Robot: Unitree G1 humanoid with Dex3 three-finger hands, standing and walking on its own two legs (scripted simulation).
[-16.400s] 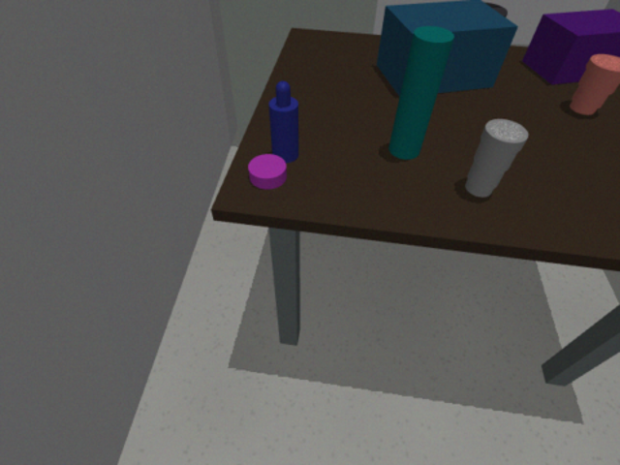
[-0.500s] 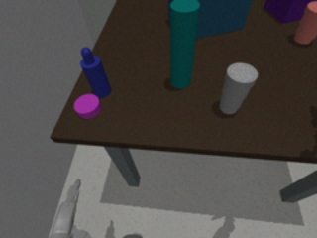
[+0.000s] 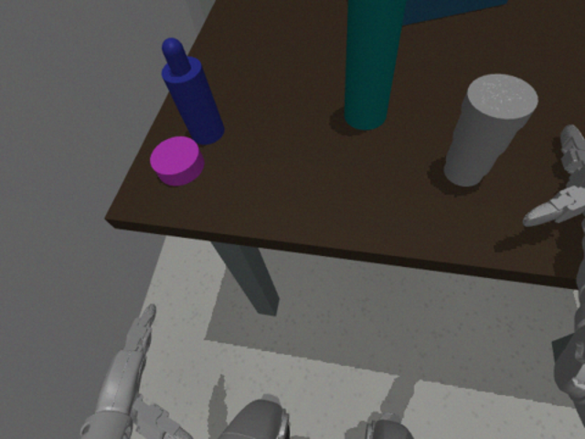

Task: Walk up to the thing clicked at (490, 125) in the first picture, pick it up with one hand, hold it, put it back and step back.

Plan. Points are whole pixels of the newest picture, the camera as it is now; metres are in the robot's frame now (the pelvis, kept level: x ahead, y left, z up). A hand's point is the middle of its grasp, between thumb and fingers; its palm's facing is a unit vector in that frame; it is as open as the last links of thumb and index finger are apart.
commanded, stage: close in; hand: right
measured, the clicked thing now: (480, 138) +0.51 -0.15 +0.08
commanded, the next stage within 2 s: rest palm in 0.44 s
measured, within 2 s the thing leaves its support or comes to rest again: leaves its support in 1.76 s
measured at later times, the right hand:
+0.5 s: hand (499, 154) +0.49 -0.18 +0.08, palm faces +0.08 +1.00 +0.03, open 17.8 cm
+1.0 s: hand (474, 142) +0.51 -0.15 +0.08, palm faces +0.10 +0.99 +0.01, open 16.0 cm
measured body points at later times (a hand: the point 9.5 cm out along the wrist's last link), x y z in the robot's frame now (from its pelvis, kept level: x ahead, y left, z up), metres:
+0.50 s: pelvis -0.01 +0.01 -0.01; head +0.09 -0.02 +0.42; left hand +0.14 +0.27 -0.03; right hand +0.48 -0.23 +0.08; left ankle +0.01 +0.15 -0.68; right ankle +0.01 -0.12 -0.68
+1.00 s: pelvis -0.01 +0.01 -0.01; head +0.10 -0.01 +0.42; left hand +0.14 +0.28 -0.03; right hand +0.50 -0.20 +0.08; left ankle +0.01 +0.15 -0.68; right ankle +0.01 -0.12 -0.68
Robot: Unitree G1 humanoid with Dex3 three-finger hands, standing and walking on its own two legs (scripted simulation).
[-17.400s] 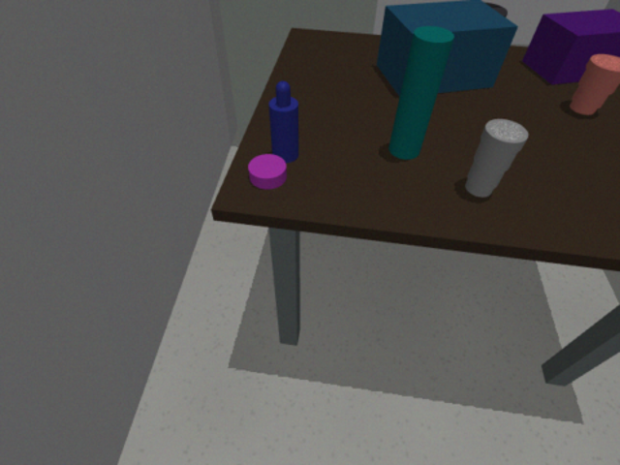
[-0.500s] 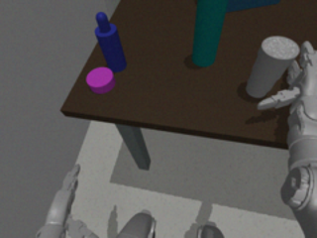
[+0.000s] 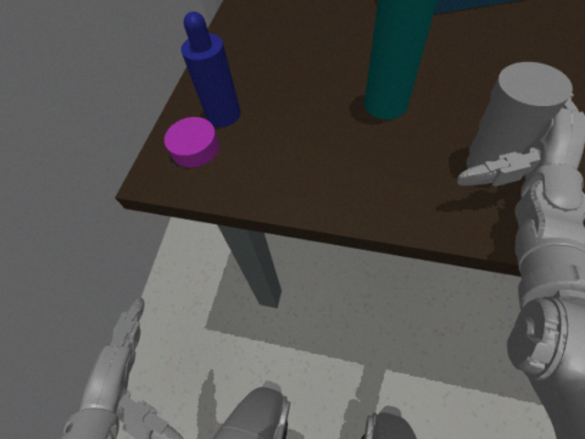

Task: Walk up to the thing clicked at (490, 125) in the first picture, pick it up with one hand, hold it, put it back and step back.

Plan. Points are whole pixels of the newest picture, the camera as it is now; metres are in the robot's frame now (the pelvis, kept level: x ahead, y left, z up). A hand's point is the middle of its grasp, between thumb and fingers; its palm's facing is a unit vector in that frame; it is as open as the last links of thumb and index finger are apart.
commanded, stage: close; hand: right
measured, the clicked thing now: (507, 129) +0.53 -0.17 +0.10
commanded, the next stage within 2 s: settle in 0.42 s
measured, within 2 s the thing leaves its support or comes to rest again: leaves its support in 0.76 s
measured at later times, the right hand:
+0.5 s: hand (506, 137) +0.52 -0.17 +0.09, palm faces +0.09 +1.00 +0.02, open 9.7 cm
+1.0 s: hand (520, 117) +0.51 -0.17 +0.13, palm faces +0.09 +1.00 +0.00, open 9.1 cm
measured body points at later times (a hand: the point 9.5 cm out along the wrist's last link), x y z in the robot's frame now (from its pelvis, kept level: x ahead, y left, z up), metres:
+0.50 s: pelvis +0.01 +0.00 +0.01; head +0.11 -0.02 +0.44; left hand +0.16 +0.26 -0.02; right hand +0.51 -0.22 +0.10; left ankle +0.02 +0.14 -0.67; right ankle +0.02 -0.13 -0.67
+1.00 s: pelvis +0.01 +0.00 +0.02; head +0.10 -0.01 +0.46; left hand +0.15 +0.27 -0.02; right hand +0.50 -0.22 +0.13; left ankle +0.02 +0.14 -0.67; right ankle +0.02 -0.13 -0.67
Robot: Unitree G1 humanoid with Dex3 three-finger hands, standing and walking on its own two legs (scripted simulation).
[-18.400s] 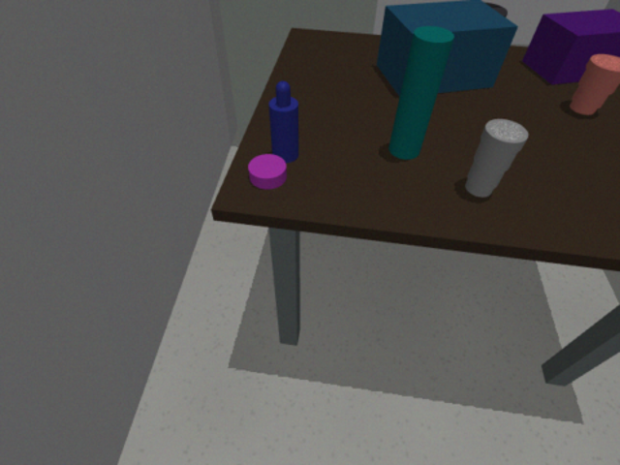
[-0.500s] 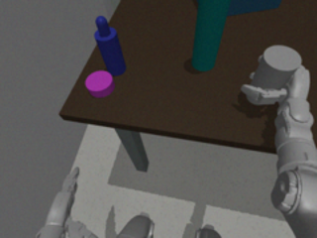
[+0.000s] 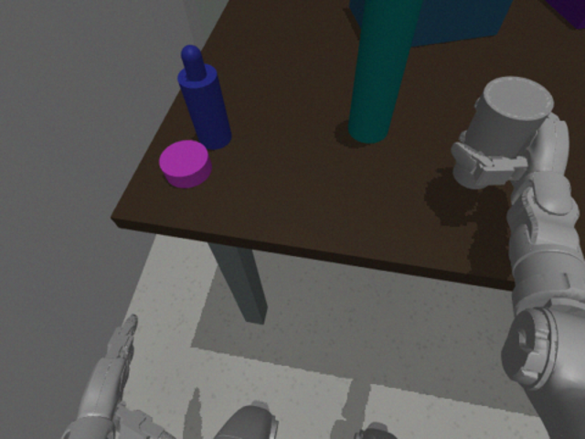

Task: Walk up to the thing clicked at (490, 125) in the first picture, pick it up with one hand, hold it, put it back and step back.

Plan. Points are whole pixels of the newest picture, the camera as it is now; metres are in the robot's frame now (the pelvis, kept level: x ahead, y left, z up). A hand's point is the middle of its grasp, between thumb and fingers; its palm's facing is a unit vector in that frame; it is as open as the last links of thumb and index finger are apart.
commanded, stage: settle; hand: right
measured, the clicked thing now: (492, 141) +0.51 -0.17 +0.11
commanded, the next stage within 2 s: lift in 0.36 s
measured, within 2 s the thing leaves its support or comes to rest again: neither
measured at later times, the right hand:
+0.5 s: hand (500, 123) +0.51 -0.16 +0.14, palm faces +0.08 +1.00 +0.00, open 9.1 cm
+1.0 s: hand (528, 117) +0.47 -0.17 +0.19, palm faces +0.07 +1.00 +0.00, open 9.1 cm
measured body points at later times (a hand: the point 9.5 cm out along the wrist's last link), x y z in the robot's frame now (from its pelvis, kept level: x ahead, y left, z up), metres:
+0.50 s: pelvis +0.00 +0.00 +0.01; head +0.08 -0.01 +0.46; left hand +0.15 +0.27 -0.03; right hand +0.50 -0.22 +0.14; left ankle +0.01 +0.14 -0.69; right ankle +0.02 -0.13 -0.69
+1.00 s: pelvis +0.02 +0.00 +0.03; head +0.05 +0.01 +0.48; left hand +0.17 +0.26 -0.02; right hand +0.46 -0.22 +0.19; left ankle +0.01 +0.14 -0.69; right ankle +0.02 -0.13 -0.69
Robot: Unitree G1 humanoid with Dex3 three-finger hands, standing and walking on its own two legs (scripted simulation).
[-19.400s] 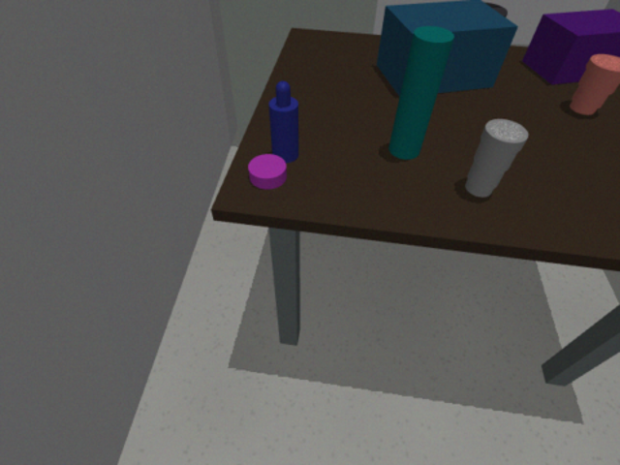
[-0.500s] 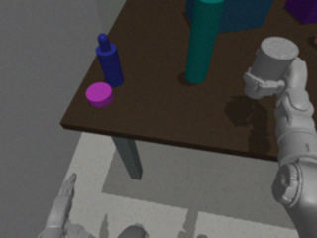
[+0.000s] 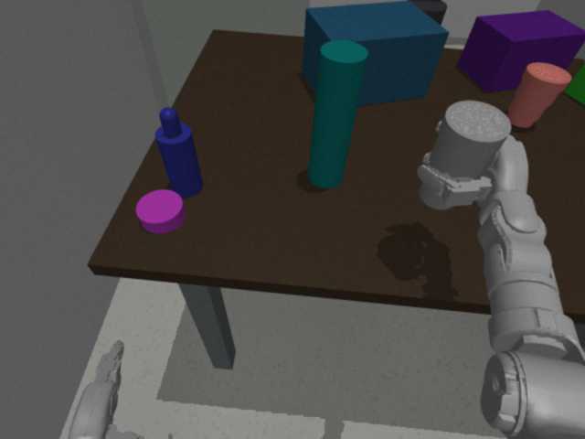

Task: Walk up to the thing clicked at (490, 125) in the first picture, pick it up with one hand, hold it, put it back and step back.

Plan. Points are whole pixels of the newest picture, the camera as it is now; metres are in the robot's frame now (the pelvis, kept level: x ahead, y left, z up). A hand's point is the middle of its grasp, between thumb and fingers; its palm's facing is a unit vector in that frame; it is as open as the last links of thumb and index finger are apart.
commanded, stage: lift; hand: right
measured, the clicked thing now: (455, 162) +0.45 -0.17 +0.16
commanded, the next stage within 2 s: hold in 0.94 s
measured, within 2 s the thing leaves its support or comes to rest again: neither
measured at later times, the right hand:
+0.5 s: hand (487, 183) +0.36 -0.16 +0.21, palm faces +0.07 +1.00 -0.02, open 9.1 cm
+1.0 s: hand (509, 190) +0.33 -0.16 +0.23, palm faces +0.07 +1.00 -0.03, open 9.1 cm
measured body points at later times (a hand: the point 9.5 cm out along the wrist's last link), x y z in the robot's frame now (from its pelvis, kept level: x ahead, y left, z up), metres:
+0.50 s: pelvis -0.01 +0.01 +0.01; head -0.02 +0.04 +0.46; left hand +0.15 +0.27 -0.06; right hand +0.35 -0.22 +0.21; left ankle -0.01 +0.14 -0.72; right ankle +0.00 -0.13 -0.72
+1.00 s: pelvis -0.02 +0.01 +0.01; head -0.04 +0.04 +0.46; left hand +0.15 +0.27 -0.06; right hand +0.32 -0.22 +0.24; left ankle -0.01 +0.14 -0.72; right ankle +0.00 -0.13 -0.72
